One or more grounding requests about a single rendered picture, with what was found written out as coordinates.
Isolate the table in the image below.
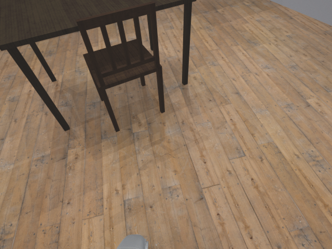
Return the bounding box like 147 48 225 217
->
0 0 196 131

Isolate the chair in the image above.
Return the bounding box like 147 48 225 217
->
76 2 165 132

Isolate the left robot thigh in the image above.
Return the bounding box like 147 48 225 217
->
116 234 148 249

